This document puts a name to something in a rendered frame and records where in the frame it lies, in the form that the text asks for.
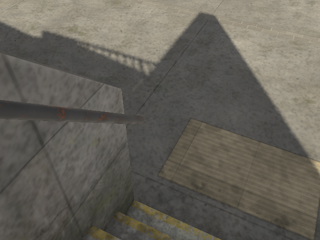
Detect stairs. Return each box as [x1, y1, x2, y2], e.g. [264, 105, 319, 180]
[81, 200, 221, 240]

